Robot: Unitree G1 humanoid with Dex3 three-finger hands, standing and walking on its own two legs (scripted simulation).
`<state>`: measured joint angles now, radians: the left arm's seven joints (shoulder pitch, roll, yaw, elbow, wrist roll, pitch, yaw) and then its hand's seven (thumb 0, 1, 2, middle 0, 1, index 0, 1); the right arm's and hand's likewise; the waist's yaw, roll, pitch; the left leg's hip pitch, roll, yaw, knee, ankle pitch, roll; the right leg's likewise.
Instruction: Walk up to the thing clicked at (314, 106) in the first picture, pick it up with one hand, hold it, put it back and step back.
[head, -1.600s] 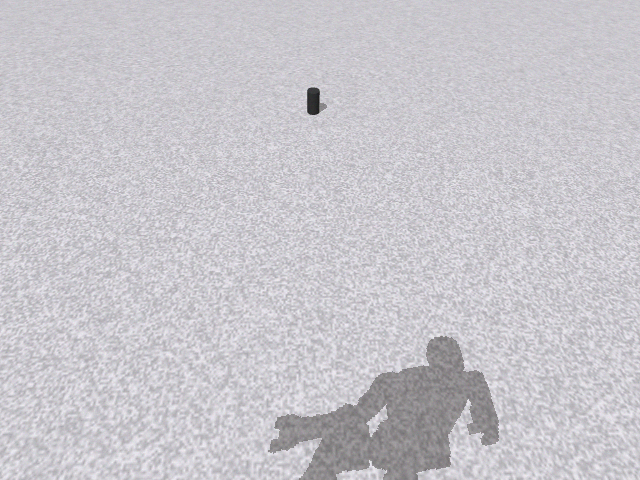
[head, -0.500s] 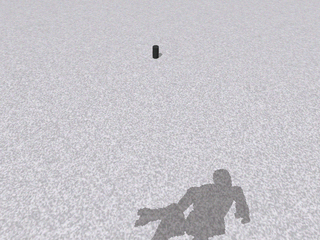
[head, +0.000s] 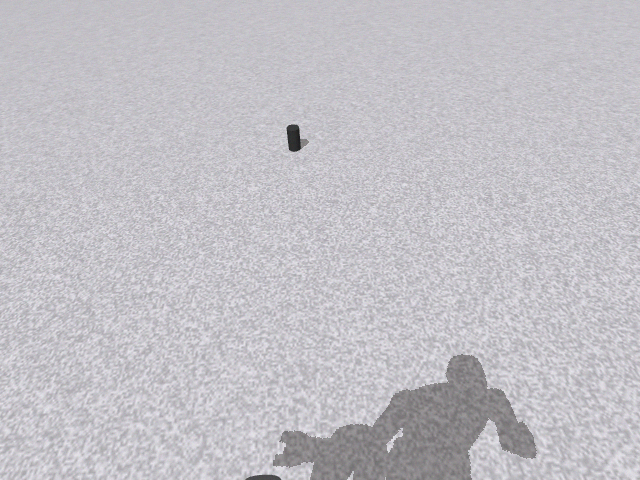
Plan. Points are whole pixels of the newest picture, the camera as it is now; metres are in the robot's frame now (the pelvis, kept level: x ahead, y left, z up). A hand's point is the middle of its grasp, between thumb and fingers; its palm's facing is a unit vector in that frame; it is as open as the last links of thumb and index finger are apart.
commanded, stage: walk up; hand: left
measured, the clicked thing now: (293, 138) +1.95 +0.19 -0.70
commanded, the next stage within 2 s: none
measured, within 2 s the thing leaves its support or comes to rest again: neither
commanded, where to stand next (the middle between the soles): +1.60 +0.01 m, yaw -3 degrees
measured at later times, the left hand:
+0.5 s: hand (168, 340) +0.38 +0.29 -0.14, palm faces -0.09 -0.94 -0.34, open 7.4 cm
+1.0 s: hand (218, 239) +0.61 +0.24 -0.13, palm faces -0.01 -0.92 -0.38, open 7.4 cm
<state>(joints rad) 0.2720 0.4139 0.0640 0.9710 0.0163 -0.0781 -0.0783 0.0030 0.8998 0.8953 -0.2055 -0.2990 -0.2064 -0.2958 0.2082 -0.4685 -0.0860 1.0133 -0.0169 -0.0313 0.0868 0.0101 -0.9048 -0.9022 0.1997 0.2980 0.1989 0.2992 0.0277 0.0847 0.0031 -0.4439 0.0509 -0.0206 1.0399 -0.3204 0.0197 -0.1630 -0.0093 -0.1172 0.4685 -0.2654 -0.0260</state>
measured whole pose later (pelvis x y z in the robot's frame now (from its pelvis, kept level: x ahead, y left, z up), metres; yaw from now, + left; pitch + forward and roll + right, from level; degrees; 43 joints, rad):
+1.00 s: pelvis +0.58 -0.04 +0.00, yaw -1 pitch -1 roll -1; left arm 0.33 0.41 0.05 0.91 0.01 -0.10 -0.06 0.00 0.90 0.89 -0.21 -0.30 -0.21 -0.30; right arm 0.20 -0.43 -0.07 0.91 -0.02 -0.04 0.10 0.01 -0.90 -0.90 0.20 0.30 0.20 0.30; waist 0.04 0.06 0.05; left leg -0.56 0.11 0.01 0.74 -0.14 -0.01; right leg -0.08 0.00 -0.12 0.39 -0.29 -0.02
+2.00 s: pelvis +1.07 -0.01 -0.02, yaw +0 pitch -2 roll -1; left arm 0.36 0.45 0.05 0.91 0.01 -0.07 -0.06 0.01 0.90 0.90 -0.21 -0.30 -0.21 -0.30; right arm 0.25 -0.43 -0.08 0.91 -0.03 -0.06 0.09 0.01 -0.90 -0.90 0.20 0.30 0.20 0.30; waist 0.04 -0.01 0.04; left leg -0.40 0.06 0.07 0.61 -0.16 0.02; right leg -0.14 -0.09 -0.09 0.64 -0.42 0.00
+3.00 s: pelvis +1.41 +0.03 -0.01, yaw -2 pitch -3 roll +0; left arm 0.32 0.45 0.04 0.93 0.00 -0.03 -0.05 0.01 0.90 0.90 -0.21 -0.30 -0.21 -0.30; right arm 0.32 -0.40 -0.06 0.87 -0.02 -0.08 0.05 0.00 -0.90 -0.90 0.20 0.30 0.20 0.30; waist -0.02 -0.07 0.06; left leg -0.29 0.03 0.10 0.58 -0.24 0.04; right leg -0.44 -0.03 0.02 1.04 -0.39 -0.03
